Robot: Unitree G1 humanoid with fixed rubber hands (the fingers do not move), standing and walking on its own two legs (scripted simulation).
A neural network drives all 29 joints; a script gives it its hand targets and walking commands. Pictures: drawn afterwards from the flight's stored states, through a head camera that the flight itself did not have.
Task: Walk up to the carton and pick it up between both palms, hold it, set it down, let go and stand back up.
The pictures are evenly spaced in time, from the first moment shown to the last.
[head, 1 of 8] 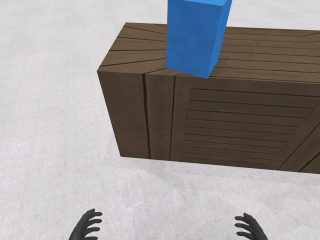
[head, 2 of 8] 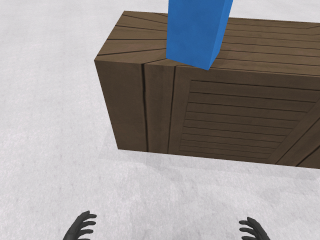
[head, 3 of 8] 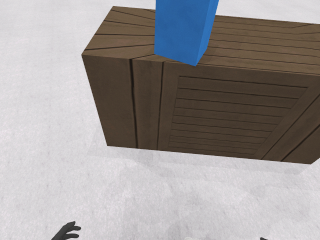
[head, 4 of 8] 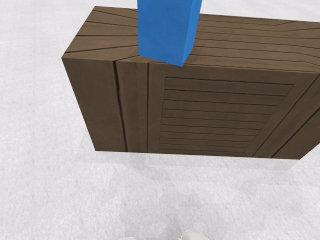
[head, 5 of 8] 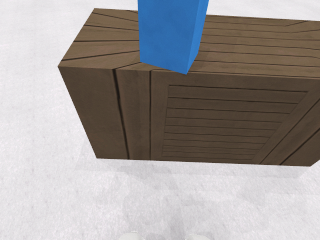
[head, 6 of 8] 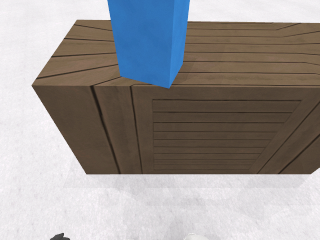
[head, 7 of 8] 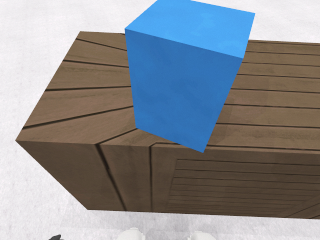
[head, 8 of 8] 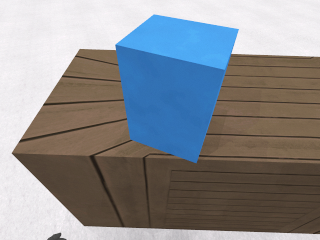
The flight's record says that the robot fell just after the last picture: no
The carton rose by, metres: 0.00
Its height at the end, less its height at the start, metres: +0.00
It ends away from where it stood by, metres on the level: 0.00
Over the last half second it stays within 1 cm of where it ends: yes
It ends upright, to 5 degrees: yes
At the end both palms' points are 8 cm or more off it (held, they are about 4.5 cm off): yes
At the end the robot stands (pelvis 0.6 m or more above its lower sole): yes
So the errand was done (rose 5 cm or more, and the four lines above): no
